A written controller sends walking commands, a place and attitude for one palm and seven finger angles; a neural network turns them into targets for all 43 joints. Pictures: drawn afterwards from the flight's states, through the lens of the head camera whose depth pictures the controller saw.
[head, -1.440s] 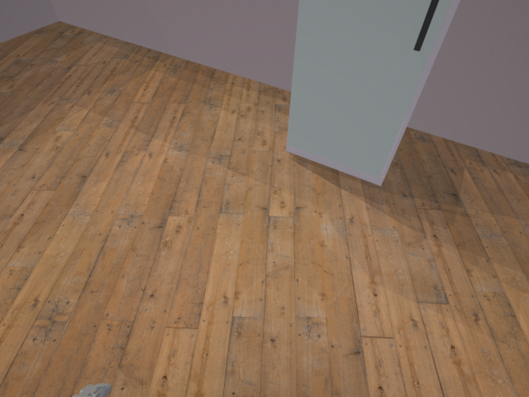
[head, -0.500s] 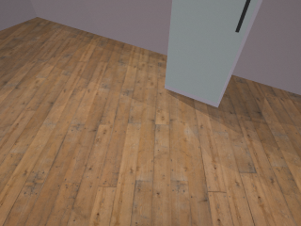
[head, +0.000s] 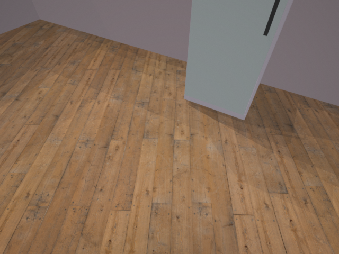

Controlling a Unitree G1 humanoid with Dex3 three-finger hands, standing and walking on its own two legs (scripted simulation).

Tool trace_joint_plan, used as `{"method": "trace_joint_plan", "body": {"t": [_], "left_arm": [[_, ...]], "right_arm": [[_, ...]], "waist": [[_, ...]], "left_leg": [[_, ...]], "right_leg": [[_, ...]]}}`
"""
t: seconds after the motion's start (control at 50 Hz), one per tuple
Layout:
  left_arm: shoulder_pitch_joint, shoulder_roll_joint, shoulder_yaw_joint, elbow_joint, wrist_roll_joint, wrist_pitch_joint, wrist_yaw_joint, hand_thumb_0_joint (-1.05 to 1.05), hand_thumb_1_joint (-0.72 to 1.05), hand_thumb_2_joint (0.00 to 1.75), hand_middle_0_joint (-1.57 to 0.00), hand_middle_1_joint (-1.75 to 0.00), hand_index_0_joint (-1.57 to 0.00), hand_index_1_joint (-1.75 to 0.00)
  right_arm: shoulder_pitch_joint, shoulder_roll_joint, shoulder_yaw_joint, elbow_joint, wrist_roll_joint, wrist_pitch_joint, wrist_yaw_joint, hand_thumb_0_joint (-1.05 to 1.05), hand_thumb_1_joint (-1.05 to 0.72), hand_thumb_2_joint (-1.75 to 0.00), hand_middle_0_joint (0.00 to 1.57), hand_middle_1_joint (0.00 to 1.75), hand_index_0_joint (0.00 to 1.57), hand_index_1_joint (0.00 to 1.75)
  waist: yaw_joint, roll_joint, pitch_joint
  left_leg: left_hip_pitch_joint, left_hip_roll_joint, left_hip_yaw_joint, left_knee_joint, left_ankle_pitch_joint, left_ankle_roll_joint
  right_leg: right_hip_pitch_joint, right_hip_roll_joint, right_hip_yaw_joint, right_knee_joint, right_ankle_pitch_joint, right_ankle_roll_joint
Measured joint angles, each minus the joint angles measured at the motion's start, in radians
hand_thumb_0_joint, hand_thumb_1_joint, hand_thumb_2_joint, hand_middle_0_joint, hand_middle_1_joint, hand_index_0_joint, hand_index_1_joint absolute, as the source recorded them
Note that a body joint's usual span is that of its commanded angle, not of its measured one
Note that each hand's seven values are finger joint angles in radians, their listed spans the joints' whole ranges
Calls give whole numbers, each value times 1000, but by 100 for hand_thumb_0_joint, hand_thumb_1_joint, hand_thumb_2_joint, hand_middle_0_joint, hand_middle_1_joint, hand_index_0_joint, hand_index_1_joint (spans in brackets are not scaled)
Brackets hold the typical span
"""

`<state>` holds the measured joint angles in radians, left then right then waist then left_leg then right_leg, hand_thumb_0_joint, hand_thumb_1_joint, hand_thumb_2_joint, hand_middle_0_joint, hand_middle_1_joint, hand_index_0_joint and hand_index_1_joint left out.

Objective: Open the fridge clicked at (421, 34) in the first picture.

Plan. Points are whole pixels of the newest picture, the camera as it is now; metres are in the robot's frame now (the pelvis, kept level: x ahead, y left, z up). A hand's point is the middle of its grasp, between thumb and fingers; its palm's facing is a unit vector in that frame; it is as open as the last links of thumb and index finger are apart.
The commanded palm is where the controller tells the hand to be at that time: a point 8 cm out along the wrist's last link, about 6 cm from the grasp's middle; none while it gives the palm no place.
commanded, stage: look at it before walking up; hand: right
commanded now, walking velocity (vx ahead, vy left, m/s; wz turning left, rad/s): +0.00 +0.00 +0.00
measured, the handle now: out of the picture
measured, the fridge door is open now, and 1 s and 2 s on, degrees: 0 0 0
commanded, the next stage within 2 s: walk to a spot facing it in 0.10 s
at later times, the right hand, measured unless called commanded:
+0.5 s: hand out of the picture +0.03 -0.21 -0.20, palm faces +0.04 +0.98 -0.17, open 7.4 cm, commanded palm none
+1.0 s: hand (225, 193) +0.36 -0.17 -0.19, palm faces -0.01 +0.98 -0.19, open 7.3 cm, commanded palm none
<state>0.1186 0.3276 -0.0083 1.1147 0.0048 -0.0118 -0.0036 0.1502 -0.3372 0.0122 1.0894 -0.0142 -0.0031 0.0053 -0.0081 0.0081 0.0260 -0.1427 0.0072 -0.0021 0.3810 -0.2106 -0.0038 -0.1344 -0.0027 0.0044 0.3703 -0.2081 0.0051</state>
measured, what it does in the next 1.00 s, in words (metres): walks ahead: left foot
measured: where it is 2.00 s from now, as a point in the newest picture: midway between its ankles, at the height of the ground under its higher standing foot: (173, 180)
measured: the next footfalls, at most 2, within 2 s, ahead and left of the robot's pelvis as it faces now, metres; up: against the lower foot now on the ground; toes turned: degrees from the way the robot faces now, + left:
left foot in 0.90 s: +0.35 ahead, +0.13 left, +0.00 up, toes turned +10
right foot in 1.24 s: +0.46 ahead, -0.13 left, +0.00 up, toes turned -12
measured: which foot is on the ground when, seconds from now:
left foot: down 0.00-0.50, up 0.52-0.88, down 0.90-1.00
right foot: down 0.00-0.90, up 0.92-1.00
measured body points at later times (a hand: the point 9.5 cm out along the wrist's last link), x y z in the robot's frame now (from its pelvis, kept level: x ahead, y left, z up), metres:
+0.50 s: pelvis +0.05 -0.02 -0.02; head +0.03 -0.04 +0.43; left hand +0.06 +0.23 -0.16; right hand +0.02 -0.26 -0.18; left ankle +0.00 +0.12 -0.75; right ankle +0.01 -0.12 -0.75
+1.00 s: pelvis +0.25 +0.01 -0.03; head +0.27 +0.01 +0.42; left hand +0.13 +0.22 -0.18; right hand +0.36 -0.22 -0.17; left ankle +0.31 +0.12 -0.75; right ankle +0.11 -0.10 -0.65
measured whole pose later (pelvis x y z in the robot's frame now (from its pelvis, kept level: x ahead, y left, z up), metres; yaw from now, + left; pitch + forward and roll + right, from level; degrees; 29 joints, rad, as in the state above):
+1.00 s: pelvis +0.25 +0.01 -0.03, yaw +0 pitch -1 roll +2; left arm 0.45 0.12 0.04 1.20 0.01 -0.03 0.01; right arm 0.13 -0.19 -0.05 1.00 -0.02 -0.07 0.00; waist 0.04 -0.01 0.08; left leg -0.38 0.04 0.18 0.65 -0.25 0.04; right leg -0.30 -0.09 -0.04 1.25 -0.44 -0.03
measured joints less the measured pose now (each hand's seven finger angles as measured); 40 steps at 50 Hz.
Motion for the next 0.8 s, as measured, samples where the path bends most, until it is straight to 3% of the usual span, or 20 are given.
{"method": "trace_joint_plan", "body": {"t": [0.26,0.42,0.48,0.52,0.56,0.6,0.64,0.7,0.8], "left_arm": [[-3,-2,-2,0,3,3,2,1,91,90,-21,-30,-20,-30],[115,-65,2,-3,16,16,-5,1,91,90,-20,-30,-20,-30],[168,-96,7,2,13,5,-8,1,91,90,-20,-30,-20,-30],[198,-122,11,5,15,-14,-7,1,91,90,-20,-30,-20,-30],[234,-146,14,1,17,-40,4,1,91,90,-20,-30,-20,-30],[277,-174,13,6,15,-56,15,1,91,90,-20,-30,-20,-30],[320,-200,10,24,15,-64,21,1,91,90,-20,-30,-20,-30],[376,-229,8,60,12,-67,27,1,91,90,-20,-30,-20,-30],[430,-249,14,104,16,-65,30,1,91,90,-21,-30,-20,-30]], "right_arm": [[3,2,0,1,0,0,-6,1,-91,-90,21,30,20,30],[122,75,-12,-8,-8,6,7,1,-91,-90,20,30,20,30],[183,107,-21,0,-7,-2,8,1,-91,-90,20,30,20,30],[222,122,-26,17,-7,6,9,1,-91,-90,20,30,20,30],[238,139,-27,37,-10,21,9,1,-91,-90,20,30,20,30],[227,148,-30,44,-13,23,14,1,-91,-90,20,30,20,30],[201,153,-37,34,-14,20,20,1,-91,-90,20,30,20,30],[143,161,-45,1,-14,15,28,1,-91,-90,20,30,20,30],[38,141,-61,-43,-10,8,26,2,-94,-90,20,30,20,30]], "waist": [[-1,-2,-7],[-3,-12,-60],[-3,-2,-58],[-4,24,-57],[9,27,-51],[25,28,-35],[32,25,-18],[36,17,5],[55,-1,48]], "left_leg": [[7,-2,1,-7,0,0],[-8,-17,13,76,-87,6],[4,-8,19,110,-130,-4],[-25,12,9,211,-185,9],[-109,12,19,428,-245,23],[-199,20,41,592,-238,25],[-278,39,63,660,-198,18],[-372,72,81,637,-114,7],[-411,85,115,387,-22,19]], "right_leg": [[6,-2,0,-3,-2,2],[-67,-28,-15,194,-179,-17],[-67,-36,-47,216,-153,-22],[-41,-18,-75,212,-177,-30],[-9,-14,-92,186,-198,-40],[34,-11,-94,128,-183,-42],[78,-10,-91,63,-165,-44],[140,-10,-88,-26,-146,-39],[238,-23,-99,-99,-171,-16]]}}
